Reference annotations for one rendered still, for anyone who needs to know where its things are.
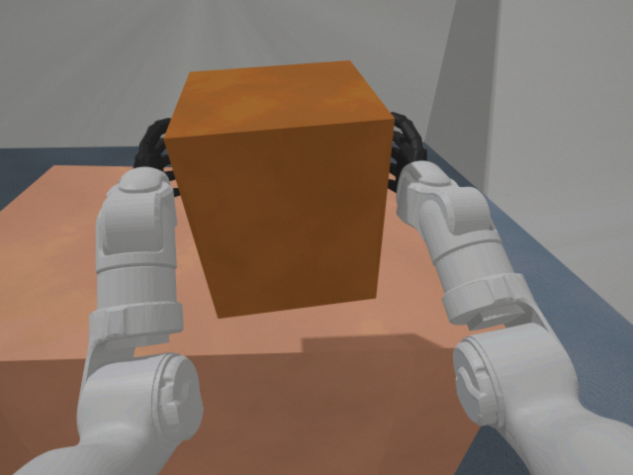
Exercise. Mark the pedestal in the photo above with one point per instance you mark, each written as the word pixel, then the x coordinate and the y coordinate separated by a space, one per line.
pixel 356 388

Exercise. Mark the robot right forearm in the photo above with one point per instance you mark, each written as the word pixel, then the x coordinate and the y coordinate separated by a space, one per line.
pixel 480 287

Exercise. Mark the robot right upper arm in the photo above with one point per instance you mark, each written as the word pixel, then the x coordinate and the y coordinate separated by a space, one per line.
pixel 519 381

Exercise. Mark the robot left upper arm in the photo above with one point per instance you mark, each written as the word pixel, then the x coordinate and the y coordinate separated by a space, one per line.
pixel 133 413

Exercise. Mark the carton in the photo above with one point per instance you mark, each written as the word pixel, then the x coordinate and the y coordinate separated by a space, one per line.
pixel 283 172

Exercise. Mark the robot left hand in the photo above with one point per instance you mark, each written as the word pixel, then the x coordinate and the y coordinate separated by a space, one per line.
pixel 152 146

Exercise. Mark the robot left forearm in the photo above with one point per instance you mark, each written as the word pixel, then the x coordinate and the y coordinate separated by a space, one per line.
pixel 135 262

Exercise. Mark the robot right hand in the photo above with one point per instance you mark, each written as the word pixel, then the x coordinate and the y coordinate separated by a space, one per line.
pixel 410 148

